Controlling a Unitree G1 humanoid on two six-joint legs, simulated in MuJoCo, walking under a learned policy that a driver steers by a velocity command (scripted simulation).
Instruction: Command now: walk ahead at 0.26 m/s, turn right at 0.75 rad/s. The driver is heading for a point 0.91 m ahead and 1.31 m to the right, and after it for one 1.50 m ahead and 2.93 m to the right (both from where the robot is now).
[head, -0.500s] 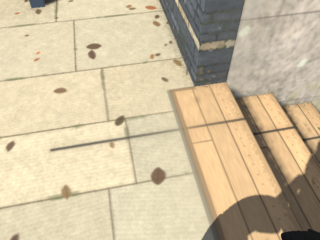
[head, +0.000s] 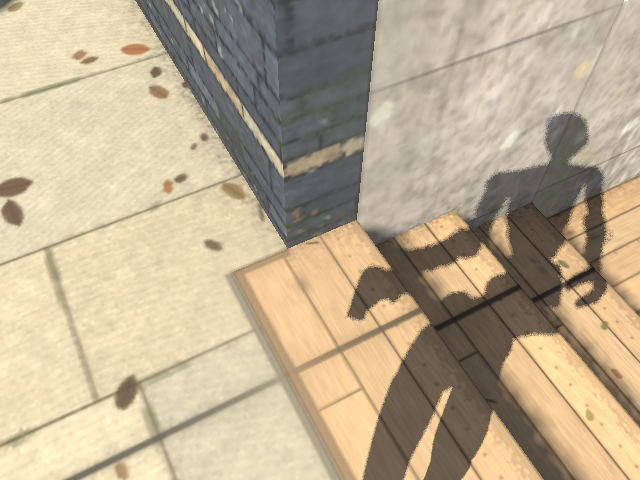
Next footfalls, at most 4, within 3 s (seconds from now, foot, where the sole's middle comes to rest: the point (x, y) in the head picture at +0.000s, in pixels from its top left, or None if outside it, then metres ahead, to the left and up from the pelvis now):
0.08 right None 0.27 -0.06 -0.77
0.52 left None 0.33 0.15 -0.77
1.04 right None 0.17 -0.03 -0.77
1.44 left None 0.42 0.01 -0.77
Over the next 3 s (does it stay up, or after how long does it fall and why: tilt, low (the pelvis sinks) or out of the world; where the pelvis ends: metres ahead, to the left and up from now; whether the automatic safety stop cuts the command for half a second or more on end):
stays up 0.54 -0.67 -0.20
